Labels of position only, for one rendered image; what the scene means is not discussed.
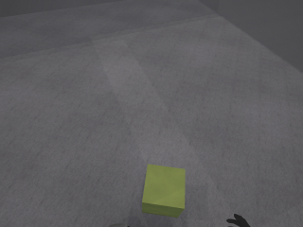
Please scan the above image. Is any carton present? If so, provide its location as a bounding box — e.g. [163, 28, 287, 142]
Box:
[142, 164, 186, 218]

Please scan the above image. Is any robot right hand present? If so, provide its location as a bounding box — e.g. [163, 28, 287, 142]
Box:
[226, 214, 250, 227]

